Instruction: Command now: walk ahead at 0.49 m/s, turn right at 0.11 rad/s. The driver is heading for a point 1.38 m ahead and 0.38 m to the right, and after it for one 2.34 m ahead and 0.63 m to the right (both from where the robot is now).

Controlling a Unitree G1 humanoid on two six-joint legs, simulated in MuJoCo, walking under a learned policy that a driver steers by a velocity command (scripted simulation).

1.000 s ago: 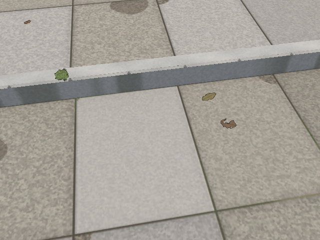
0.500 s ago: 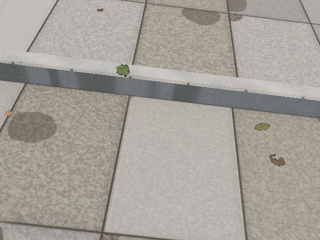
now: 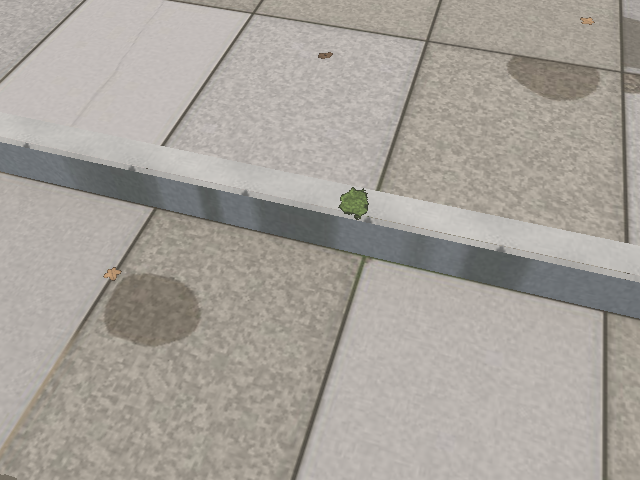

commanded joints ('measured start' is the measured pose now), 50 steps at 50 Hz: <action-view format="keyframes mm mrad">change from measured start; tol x32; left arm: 1 -70 153 32 -73 -13 -15 10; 50 77 161 31 -40 9 36 7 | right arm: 1 -27 -23 5 -84 -17 -24 6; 50 -105 -51 -10 -15 -54 35 35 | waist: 1 -33 -110 24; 11 -118 -105 -116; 13 -99 366 -396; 23 -41 -50 15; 34 -38 51 -15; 37 24 -354 -282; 50 0 -95 13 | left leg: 1 -3 32 -1 -203 135 -28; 11 506 -11 -20 -575 228 44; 13 939 360 -671 -713 -79 232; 30 510 189 174 -886 349 111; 35 598 178 279 -420 826 73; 37 -32 -38 264 201 -218 -19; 50 -56 18 61 -225 216 -51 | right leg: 1 -75 -239 210 -194 167 -202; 10 2 -246 265 43 139 -77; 15 -609 -110 156 969 -286 40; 35 -102 4 -108 223 -90 -106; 38 478 -416 821 -61 -281 -309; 44 62 -230 327 -72 346 -214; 50 68 -181 268 -129 302 -174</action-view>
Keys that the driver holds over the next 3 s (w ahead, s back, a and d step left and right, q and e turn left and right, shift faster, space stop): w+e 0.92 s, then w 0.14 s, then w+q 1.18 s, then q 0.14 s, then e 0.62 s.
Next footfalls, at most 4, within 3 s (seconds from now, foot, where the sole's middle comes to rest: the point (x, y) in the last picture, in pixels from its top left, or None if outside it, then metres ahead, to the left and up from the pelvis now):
0.22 left None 0.31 0.15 -0.78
0.72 right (415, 474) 0.49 -0.14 -0.78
1.24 left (414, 335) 0.81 -0.16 -0.78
1.82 right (556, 214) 1.08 -0.51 -0.64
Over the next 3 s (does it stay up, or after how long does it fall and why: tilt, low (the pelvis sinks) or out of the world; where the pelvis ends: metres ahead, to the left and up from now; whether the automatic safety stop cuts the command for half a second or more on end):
stays up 1.38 -0.47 0.13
